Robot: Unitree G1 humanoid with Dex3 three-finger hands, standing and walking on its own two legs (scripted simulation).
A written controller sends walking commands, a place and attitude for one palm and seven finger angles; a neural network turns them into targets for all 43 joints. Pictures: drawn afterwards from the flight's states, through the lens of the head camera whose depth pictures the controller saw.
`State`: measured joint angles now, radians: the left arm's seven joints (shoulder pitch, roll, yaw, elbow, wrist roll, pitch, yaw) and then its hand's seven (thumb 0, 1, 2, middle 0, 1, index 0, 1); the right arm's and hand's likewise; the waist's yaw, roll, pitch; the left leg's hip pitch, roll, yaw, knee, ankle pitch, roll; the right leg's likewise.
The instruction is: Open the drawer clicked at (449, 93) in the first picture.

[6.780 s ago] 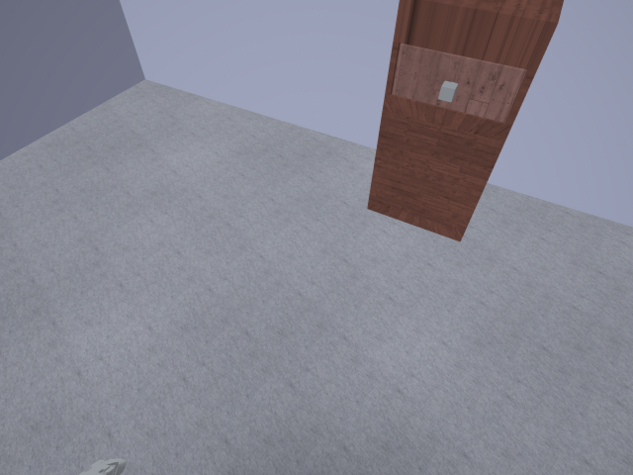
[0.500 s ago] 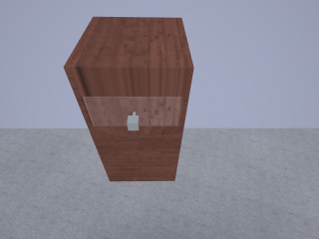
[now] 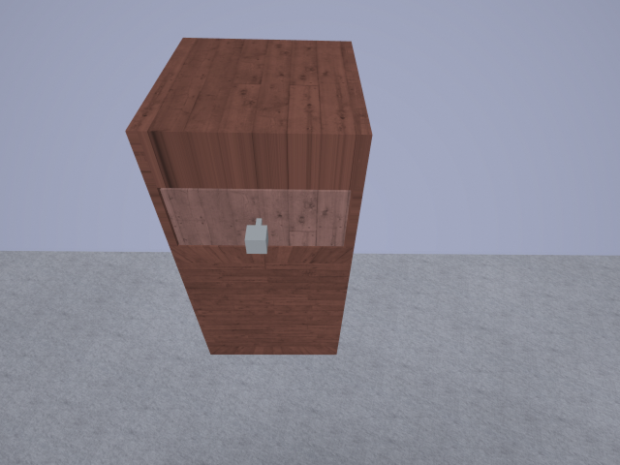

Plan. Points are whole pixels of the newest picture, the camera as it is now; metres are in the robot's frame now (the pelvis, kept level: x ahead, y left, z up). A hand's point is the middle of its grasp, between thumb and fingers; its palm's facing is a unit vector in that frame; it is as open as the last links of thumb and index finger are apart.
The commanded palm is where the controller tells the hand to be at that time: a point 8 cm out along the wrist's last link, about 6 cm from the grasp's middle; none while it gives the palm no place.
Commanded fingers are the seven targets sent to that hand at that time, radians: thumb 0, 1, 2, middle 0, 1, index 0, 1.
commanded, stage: shuffle to correct the standing spot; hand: left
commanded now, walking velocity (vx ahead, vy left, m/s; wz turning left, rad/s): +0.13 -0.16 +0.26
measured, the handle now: (257, 232) +0.58 +0.15 -0.11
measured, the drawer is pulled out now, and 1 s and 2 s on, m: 0.00 0.00 0.00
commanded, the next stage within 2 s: come to a stop and stand still in 0.40 s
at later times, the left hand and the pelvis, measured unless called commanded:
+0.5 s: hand out of the picture +0.05 +0.10 -0.18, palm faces +0.04 -0.99 -0.11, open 7.4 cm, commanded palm none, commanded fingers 0.00 0.90 0.90 -0.20 -0.30 -0.20 -0.30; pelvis +0.07 -0.05 +0.00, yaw +1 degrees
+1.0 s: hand out of the picture +0.14 +0.08 -0.18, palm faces +0.13 -0.97 -0.18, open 7.3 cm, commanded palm none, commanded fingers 0.00 0.90 0.90 -0.20 -0.30 -0.20 -0.30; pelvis +0.08 -0.10 -0.01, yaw +4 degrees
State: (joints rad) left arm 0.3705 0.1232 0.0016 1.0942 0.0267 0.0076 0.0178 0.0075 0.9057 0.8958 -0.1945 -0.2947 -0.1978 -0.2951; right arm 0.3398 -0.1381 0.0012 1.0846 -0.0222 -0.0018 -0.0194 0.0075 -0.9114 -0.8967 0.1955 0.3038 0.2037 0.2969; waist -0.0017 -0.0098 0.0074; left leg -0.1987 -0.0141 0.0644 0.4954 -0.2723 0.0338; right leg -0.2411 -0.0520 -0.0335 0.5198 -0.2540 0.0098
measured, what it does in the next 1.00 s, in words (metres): steps to the right: right foot, then left foot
